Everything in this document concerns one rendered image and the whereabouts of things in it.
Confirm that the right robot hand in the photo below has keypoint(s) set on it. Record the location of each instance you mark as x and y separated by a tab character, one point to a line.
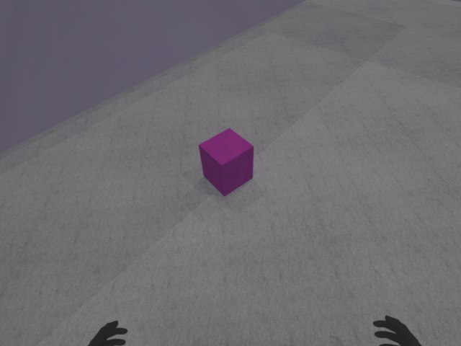
402	334

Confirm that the left robot hand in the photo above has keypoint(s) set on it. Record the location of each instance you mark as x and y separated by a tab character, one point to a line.
107	331

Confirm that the carton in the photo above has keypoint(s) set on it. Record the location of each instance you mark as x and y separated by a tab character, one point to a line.
227	161

